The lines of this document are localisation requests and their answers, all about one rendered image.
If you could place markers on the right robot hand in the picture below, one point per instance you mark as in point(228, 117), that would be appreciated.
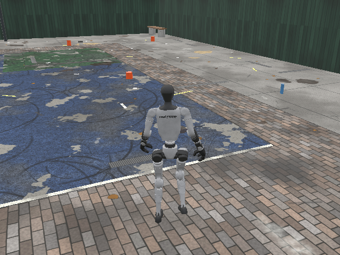
point(201, 153)

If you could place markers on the robot shin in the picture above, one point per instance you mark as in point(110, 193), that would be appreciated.
point(181, 190)
point(158, 198)

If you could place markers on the robot right shin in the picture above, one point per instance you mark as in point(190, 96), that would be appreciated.
point(181, 190)

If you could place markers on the robot left shin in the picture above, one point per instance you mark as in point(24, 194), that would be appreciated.
point(158, 198)

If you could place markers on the robot right upper arm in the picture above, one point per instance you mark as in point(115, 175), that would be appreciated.
point(188, 120)

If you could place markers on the robot left forearm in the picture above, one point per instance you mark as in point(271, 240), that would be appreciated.
point(144, 139)

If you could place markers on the left robot hand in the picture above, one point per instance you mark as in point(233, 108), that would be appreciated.
point(143, 147)

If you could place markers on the robot right forearm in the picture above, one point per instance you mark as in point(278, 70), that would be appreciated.
point(197, 141)

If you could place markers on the robot left upper arm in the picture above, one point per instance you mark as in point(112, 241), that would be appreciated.
point(149, 120)

